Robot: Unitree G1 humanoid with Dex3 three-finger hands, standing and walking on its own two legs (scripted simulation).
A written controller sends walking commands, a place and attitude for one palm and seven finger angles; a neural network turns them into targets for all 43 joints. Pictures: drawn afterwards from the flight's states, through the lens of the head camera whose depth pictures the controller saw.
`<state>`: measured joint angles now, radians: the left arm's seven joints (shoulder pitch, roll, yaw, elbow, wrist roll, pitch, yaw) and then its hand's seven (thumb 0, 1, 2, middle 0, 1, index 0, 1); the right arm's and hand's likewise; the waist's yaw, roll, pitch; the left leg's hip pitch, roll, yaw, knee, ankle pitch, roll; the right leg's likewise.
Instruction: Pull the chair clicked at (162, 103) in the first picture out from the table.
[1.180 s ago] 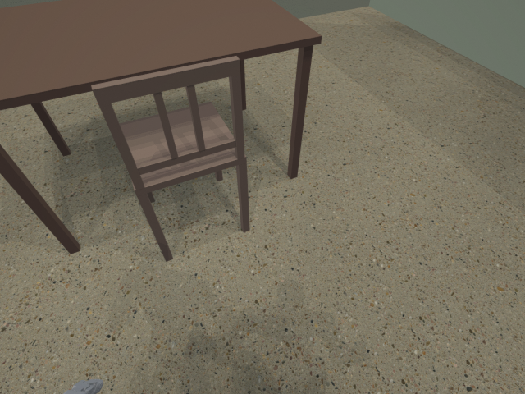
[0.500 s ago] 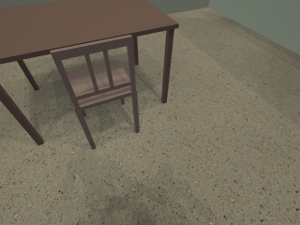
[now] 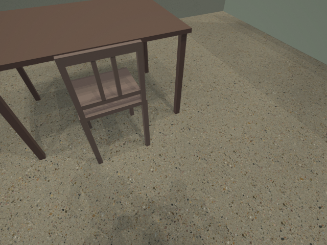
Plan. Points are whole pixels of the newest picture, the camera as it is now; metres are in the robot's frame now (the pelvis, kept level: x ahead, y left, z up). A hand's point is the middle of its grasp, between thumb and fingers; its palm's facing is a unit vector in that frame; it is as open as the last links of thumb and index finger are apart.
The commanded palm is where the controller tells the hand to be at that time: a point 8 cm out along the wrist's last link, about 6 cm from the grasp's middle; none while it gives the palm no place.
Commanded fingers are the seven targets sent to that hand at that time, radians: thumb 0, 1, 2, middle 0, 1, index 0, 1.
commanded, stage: look at it before walking up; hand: left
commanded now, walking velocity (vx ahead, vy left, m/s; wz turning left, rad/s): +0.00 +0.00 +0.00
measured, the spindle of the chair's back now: (98, 81) +0.85 +0.38 -0.11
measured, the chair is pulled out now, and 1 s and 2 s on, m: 0.00 0.00 0.00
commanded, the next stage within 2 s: walk to a spot facing it in 0.46 s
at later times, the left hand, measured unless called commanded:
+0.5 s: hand out of the picture +0.07 +0.25 -0.16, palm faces -0.02 -0.94 -0.33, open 7.4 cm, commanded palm none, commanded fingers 0.00 0.90 0.90 -0.20 -0.30 -0.20 -0.30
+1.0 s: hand out of the picture +0.04 +0.17 -0.17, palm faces -0.10 -0.96 -0.26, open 7.4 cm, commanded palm none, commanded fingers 0.00 0.90 0.90 -0.20 -0.30 -0.20 -0.30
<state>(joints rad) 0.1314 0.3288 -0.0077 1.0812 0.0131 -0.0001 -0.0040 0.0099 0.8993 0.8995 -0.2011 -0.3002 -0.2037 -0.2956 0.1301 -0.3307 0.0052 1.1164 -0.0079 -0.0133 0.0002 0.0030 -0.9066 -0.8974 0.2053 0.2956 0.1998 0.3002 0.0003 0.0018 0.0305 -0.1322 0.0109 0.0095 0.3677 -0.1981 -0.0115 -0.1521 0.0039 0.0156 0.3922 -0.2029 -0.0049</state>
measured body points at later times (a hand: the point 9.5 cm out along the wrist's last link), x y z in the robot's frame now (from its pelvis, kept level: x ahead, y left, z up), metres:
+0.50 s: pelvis +0.00 +0.01 +0.00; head +0.01 +0.00 +0.45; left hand +0.07 +0.30 -0.13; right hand +0.08 -0.29 -0.13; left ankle +0.00 +0.13 -0.75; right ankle +0.01 -0.12 -0.75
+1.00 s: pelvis +0.01 -0.02 -0.02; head +0.01 -0.05 +0.43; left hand +0.05 +0.22 -0.15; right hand +0.03 -0.28 -0.18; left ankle +0.01 +0.12 -0.69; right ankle -0.01 -0.10 -0.75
